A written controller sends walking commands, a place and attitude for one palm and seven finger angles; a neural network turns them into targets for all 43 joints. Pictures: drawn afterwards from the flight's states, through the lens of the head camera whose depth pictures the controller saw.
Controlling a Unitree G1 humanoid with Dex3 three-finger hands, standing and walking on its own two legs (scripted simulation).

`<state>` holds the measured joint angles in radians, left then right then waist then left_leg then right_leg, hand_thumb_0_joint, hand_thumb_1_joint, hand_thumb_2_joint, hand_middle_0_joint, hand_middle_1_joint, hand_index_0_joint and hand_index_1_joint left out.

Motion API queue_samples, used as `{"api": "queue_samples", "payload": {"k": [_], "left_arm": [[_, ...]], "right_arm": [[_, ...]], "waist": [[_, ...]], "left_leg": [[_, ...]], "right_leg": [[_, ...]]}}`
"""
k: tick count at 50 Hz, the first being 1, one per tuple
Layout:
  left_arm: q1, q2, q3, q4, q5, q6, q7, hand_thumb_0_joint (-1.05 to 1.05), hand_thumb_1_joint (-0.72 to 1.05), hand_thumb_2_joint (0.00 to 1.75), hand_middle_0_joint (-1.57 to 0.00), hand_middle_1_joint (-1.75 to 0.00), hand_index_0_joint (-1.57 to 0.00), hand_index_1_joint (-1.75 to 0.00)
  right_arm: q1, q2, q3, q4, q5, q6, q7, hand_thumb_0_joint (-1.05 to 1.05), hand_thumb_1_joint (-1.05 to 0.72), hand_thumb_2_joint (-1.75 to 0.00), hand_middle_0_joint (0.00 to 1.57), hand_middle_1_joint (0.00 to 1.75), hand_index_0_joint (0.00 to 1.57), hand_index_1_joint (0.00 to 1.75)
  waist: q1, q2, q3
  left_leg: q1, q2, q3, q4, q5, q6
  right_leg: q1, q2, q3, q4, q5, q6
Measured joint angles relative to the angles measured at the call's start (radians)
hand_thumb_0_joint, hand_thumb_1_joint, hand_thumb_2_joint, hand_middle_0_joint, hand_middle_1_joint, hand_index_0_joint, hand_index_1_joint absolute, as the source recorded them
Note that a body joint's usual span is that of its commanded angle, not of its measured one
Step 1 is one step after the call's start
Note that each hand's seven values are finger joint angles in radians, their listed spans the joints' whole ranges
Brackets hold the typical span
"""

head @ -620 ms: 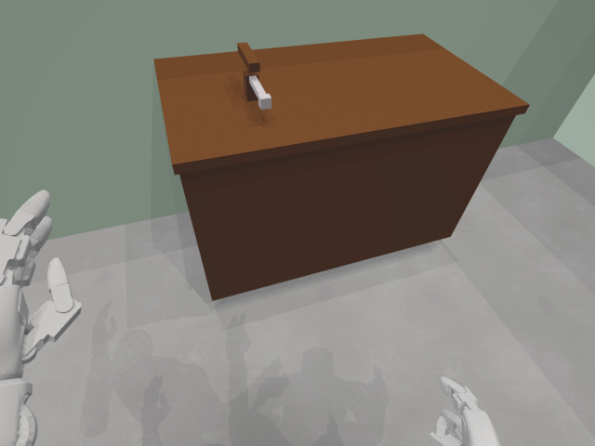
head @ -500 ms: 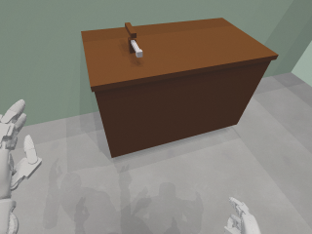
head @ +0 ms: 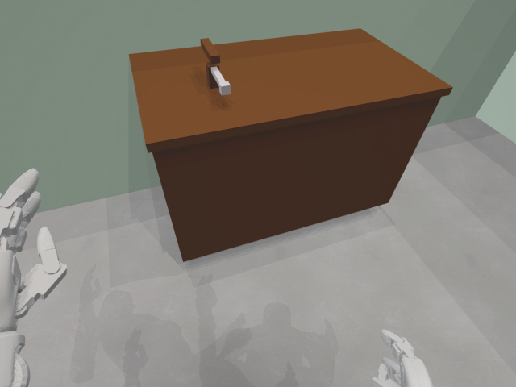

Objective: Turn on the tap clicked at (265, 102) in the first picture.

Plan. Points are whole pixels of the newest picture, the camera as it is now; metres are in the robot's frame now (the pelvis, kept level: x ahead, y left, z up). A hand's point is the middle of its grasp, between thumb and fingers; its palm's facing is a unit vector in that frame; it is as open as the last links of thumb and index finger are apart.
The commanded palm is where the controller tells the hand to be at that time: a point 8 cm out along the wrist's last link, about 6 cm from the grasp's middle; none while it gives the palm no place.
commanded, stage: walk to a spot facing it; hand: left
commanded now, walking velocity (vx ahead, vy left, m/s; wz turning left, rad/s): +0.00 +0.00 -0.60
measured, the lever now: (224, 88) +0.88 +0.17 +0.02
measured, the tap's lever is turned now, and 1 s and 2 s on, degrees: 0 0 0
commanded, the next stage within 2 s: turn to face it in 1.40 s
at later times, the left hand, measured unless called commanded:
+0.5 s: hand (130, 251) +0.23 +0.18 +0.16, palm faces +0.25 -0.86 -0.43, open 7.4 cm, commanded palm +0.18 +0.23 +0.18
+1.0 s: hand (282, 220) +0.29 +0.00 +0.17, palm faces -0.09 -0.86 -0.50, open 7.4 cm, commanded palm +0.26 +0.07 +0.18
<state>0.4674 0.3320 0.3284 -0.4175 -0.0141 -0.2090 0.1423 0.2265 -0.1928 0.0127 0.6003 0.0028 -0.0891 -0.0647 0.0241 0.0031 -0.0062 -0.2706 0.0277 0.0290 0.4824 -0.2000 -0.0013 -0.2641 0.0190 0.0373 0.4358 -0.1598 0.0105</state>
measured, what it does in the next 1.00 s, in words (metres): steps on the spot, turning right: right foot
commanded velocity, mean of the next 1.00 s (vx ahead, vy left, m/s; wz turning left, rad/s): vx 0.18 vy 0.00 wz -0.49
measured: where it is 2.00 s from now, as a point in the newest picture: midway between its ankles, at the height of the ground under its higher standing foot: outside the picture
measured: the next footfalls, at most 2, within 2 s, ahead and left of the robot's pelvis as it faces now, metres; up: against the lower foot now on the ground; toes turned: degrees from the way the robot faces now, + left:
right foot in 0.76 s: -0.04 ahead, -0.16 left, +0.00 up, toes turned -28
left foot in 1.16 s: +0.18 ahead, -0.05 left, +0.00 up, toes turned -21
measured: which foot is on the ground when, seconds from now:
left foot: down 0.00-0.76, up 0.78-1.00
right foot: down 0.00-0.50, up 0.52-0.74, down 0.76-1.00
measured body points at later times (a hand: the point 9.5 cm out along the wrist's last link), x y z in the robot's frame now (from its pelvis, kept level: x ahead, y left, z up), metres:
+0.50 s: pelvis -0.03 -0.02 -0.02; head +0.00 -0.03 +0.43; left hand +0.21 +0.22 +0.18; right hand +0.10 -0.28 -0.11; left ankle +0.02 +0.12 -0.74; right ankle +0.05 -0.13 -0.74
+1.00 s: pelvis -0.02 -0.09 +0.00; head +0.02 -0.12 +0.45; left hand +0.28 +0.05 +0.20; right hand -0.02 -0.38 -0.10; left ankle +0.09 +0.02 -0.67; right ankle -0.07 -0.14 -0.74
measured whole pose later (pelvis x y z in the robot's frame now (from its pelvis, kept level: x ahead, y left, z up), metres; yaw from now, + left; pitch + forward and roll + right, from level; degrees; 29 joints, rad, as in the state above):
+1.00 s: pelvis -0.02 -0.09 +0.00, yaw -29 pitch +2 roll +1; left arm 0.54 0.40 0.39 -0.53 -0.02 -0.29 0.14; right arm 0.22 -0.24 -0.03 0.61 0.00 -0.03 -0.03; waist -0.03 -0.01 0.05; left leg -0.58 0.11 0.07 1.02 -0.35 -0.05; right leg -0.24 0.06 0.00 0.52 -0.31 -0.08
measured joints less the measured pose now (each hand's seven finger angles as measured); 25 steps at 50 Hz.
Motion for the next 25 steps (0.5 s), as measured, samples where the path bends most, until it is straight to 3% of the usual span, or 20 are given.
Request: {"api": "queue_samples", "payload": {"k": [7,15,20,22,25], "left_arm": [[-0.038,-0.009,0.012,-0.003,-0.001,0.009,0.01,0.01,0.89,0.9,-0.21,-0.31,-0.2,-0.31],[-0.041,0.0,0.02,-0.067,-0.011,0.007,0.004,0.01,0.89,0.9,-0.21,-0.31,-0.21,-0.31],[-0.02,-0.007,0.021,-0.095,-0.014,-0.002,0.003,0.01,0.89,0.9,-0.21,-0.31,-0.21,-0.31],[-0.009,0.002,0.031,-0.104,-0.016,-0.002,0.003,0.01,0.89,0.9,-0.21,-0.31,-0.21,-0.31],[-0.005,0.036,0.058,-0.105,-0.022,-0.004,0.002,0.01,0.89,0.9,-0.21,-0.31,-0.21,-0.31]], "right_arm": [[-0.021,0.009,-0.004,-0.025,0.004,-0.001,0.007,0.01,-0.9,-0.9,0.2,0.3,0.2,0.3],[-0.031,0.008,-0.012,-0.05,0.007,0.014,0.019,0.01,-0.9,-0.9,0.2,0.3,0.2,0.3],[-0.036,-0.014,-0.031,-0.031,-0.002,0.047,0.036,0.01,-0.9,-0.9,0.2,0.3,0.2,0.3],[-0.039,-0.02,-0.033,-0.029,-0.002,0.061,0.04,0.01,-0.9,-0.9,0.2,0.3,0.2,0.3],[-0.039,-0.016,-0.031,-0.037,0.001,0.074,0.036,0.01,-0.9,-0.9,0.2,0.3,0.2,0.3]], "waist": [[0.019,-0.016,0.02],[0.004,-0.018,0.039],[-0.003,-0.014,0.037],[-0.007,-0.02,0.04],[-0.013,-0.049,0.058]], "left_leg": [[-0.044,0.021,0.051,0.067,-0.029,-0.008],[-0.1,0.052,0.086,0.187,-0.092,-0.029],[-0.121,0.018,0.053,0.235,-0.239,-0.039],[-0.092,0.006,0.049,0.183,-0.215,-0.037],[-0.065,0.003,0.082,0.117,-0.056,-0.025]], "right_leg": [[-0.086,0.023,0.05,0.109,-0.028,-0.007],[-0.178,0.059,0.083,0.263,-0.088,-0.03],[-0.203,0.072,0.117,0.247,-0.064,-0.034],[-0.208,0.077,0.139,0.226,-0.042,-0.031],[-0.213,0.081,0.172,0.229,-0.029,-0.02]]}}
